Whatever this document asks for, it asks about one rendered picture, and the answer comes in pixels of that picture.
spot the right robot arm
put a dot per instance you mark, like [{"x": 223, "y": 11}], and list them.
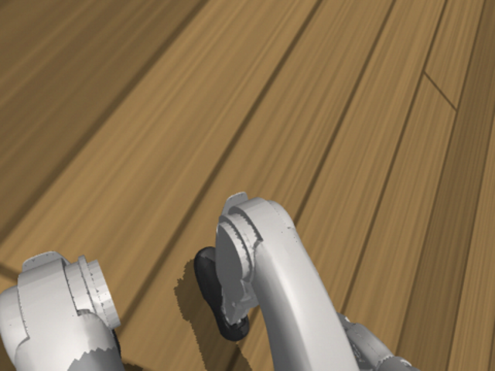
[{"x": 397, "y": 363}]

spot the right robot foot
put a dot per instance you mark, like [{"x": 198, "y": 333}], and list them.
[{"x": 206, "y": 276}]

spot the right robot hand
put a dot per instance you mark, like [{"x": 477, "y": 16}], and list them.
[{"x": 366, "y": 346}]

